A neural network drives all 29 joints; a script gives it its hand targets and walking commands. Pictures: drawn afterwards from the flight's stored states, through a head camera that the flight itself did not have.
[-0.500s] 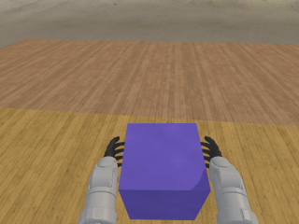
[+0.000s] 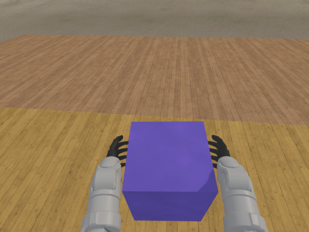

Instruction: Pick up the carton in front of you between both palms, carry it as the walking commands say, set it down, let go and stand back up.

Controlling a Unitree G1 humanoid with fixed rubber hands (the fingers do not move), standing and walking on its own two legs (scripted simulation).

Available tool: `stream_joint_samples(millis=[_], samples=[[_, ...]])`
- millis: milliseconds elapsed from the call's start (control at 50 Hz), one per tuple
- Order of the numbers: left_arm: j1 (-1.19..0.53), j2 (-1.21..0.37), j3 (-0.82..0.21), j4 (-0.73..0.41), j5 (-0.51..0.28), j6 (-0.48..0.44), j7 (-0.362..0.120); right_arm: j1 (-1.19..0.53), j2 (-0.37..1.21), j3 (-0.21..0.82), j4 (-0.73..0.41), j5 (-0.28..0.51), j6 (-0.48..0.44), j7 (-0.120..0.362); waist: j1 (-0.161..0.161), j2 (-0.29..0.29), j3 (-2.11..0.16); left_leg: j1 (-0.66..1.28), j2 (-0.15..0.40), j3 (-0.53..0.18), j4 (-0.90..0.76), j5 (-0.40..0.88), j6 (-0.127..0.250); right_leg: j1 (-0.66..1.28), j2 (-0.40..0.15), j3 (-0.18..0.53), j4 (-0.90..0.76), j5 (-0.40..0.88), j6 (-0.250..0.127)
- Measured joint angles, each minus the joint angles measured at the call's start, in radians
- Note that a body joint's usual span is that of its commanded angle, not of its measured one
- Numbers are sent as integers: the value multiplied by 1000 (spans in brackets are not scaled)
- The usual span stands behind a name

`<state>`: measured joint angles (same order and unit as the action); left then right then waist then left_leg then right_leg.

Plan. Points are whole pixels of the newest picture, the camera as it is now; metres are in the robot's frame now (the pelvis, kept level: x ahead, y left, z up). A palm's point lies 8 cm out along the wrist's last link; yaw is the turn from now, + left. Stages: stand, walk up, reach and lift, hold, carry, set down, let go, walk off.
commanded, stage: reach and lift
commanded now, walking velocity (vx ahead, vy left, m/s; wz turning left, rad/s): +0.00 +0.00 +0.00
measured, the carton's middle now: (167, 173) +0.30 +0.00 -0.04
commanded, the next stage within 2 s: hold in 0.40 s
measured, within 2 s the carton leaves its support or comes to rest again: neither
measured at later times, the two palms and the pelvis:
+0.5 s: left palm (112, 159) +0.29 +0.15 +0.05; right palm (225, 158) +0.29 -0.15 +0.05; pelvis +0.01 +0.00 +0.00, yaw +0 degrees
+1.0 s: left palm (111, 159) +0.29 +0.15 +0.05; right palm (226, 159) +0.29 -0.15 +0.05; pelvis +0.00 +0.00 +0.00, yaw +0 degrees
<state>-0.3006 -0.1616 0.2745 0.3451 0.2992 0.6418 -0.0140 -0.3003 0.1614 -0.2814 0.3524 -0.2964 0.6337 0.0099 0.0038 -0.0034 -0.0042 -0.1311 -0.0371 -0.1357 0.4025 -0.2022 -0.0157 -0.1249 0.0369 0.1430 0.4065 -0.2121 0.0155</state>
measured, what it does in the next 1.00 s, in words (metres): stands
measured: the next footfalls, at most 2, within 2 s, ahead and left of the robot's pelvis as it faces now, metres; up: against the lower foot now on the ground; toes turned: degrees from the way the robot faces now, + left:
right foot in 1.76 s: +0.32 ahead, -0.12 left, +0.00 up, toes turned -10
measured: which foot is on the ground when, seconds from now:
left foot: down 0.00-1.00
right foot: down 0.00-1.00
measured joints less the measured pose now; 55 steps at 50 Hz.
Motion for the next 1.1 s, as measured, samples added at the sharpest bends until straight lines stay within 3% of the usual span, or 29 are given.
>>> stream_joint_samples(millis=[540,1100], samples=[[60,15,-70,-128,-41,95,12,61,-15,74,-132,39,99,-13,-2,2,-6,81,6,-2,-59,15,0,83,-3,-7,-61,15,-5],[-2,-1,-20,-86,-5,115,-4,0,0,21,-89,3,116,6,-2,1,17,84,6,7,-41,15,1,84,-4,-10,-42,16,-3]])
